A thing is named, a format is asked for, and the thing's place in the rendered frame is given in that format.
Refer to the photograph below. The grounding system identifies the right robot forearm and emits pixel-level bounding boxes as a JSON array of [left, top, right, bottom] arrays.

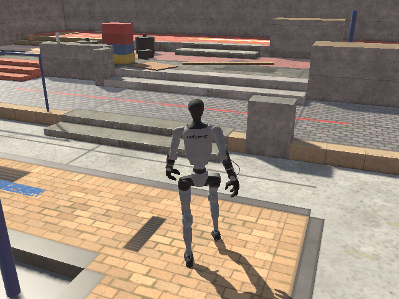
[[222, 150, 237, 181]]

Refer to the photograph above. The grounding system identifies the right robot hand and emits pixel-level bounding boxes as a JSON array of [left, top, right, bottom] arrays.
[[225, 179, 239, 197]]

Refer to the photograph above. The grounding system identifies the right robot shin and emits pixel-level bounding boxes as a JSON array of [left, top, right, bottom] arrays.
[[209, 191, 219, 233]]

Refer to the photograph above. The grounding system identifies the humanoid robot head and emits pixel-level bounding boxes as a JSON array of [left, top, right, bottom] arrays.
[[186, 98, 207, 129]]

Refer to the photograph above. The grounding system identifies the left robot forearm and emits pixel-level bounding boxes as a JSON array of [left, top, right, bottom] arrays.
[[165, 151, 175, 171]]

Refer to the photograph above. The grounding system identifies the left robot upper arm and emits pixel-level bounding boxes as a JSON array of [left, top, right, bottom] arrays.
[[168, 126, 184, 160]]

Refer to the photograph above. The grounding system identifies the left robot hand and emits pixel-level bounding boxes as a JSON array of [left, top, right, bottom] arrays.
[[166, 169, 180, 181]]

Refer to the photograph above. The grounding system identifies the right robot upper arm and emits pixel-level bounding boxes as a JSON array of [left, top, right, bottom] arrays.
[[210, 125, 228, 161]]

